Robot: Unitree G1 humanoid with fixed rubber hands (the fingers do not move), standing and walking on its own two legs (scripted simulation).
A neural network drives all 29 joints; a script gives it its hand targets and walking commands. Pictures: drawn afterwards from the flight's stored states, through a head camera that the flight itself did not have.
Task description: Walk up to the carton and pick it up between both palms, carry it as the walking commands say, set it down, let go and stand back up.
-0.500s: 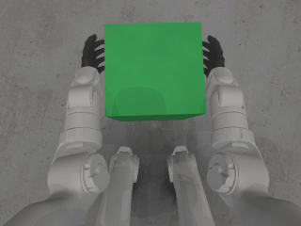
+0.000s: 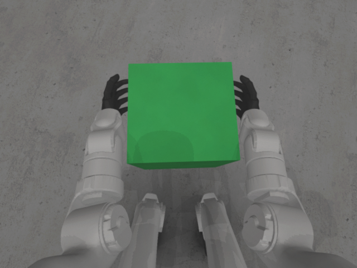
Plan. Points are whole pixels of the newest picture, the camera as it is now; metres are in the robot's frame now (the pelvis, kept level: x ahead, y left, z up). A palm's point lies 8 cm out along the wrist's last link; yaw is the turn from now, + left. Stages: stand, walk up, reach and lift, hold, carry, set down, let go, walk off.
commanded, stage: reach and lift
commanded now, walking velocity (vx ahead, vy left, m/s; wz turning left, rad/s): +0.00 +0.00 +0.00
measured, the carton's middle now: (180, 125) +0.44 +0.00 -0.12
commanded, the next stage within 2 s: none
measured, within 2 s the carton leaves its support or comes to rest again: neither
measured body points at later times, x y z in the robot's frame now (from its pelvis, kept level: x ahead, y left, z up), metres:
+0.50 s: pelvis +0.02 +0.00 +0.06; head +0.20 +0.00 +0.48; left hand +0.44 +0.16 +0.01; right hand +0.44 -0.15 +0.01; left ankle +0.08 +0.13 -0.55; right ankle +0.08 -0.13 -0.55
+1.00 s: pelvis +0.04 +0.00 +0.13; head +0.17 +0.00 +0.56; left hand +0.42 +0.16 +0.09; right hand +0.42 -0.15 +0.08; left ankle +0.07 +0.13 -0.55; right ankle +0.08 -0.13 -0.55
